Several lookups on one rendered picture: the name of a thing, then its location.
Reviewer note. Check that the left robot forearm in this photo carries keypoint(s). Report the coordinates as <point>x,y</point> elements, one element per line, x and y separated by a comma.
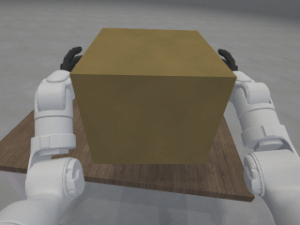
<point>53,115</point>

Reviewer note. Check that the table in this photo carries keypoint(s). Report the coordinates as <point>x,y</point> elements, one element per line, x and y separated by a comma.
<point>222,175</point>

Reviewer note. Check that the left robot upper arm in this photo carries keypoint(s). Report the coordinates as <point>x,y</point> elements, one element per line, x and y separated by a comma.
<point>51,185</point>

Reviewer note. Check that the robot right hand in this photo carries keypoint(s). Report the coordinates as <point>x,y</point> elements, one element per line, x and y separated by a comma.
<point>230,62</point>

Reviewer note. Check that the right robot upper arm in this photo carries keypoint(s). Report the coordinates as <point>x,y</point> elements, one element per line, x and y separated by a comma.
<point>275,176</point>

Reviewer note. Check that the carton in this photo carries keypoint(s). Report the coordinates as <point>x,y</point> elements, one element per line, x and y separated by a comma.
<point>151,96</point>

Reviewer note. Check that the right robot forearm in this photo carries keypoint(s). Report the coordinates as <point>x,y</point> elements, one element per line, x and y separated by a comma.
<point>257,115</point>

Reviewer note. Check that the robot left hand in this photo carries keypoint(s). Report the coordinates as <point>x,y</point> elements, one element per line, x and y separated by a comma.
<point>70,60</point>

